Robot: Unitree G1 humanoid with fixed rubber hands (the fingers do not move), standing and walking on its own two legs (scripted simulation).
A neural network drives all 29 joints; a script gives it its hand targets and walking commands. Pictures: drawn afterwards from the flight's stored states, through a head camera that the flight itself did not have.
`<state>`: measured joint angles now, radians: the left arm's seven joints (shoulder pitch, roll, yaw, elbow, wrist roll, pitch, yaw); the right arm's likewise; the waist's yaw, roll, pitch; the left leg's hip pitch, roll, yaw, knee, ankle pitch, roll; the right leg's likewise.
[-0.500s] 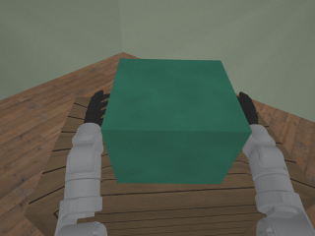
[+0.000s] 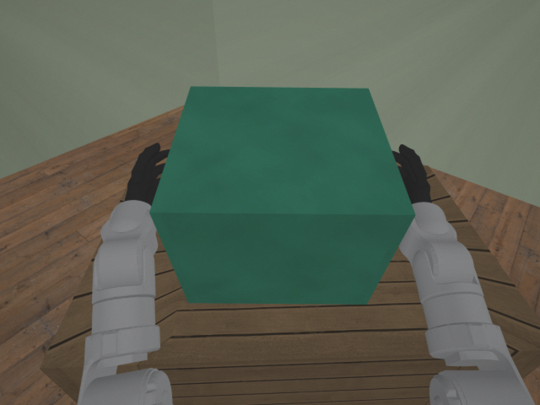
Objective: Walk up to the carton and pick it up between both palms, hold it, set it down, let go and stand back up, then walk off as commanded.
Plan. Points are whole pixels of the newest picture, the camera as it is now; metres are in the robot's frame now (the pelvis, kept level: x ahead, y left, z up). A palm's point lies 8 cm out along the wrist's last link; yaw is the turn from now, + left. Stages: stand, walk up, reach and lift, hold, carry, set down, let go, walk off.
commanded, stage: reach and lift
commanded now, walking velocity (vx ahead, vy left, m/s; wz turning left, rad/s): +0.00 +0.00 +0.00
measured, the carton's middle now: (278, 195) +0.41 +0.01 +0.14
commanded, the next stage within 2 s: hold in 0.18 s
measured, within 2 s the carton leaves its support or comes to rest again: neither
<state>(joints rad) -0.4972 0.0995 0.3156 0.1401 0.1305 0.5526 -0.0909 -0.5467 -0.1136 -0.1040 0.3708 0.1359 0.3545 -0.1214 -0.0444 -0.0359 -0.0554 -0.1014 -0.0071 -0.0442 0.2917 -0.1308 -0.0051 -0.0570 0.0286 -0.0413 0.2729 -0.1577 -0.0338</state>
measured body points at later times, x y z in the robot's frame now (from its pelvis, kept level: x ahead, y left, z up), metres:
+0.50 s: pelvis +0.00 +0.01 +0.00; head -0.05 +0.03 +0.45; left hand +0.35 +0.20 +0.19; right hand +0.35 -0.19 +0.18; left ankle +0.02 +0.12 -0.75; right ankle +0.00 -0.09 -0.75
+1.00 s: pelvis -0.01 +0.00 +0.00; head -0.05 +0.02 +0.45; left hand +0.36 +0.20 +0.19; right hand +0.36 -0.18 +0.19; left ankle +0.02 +0.12 -0.75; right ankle +0.00 -0.09 -0.75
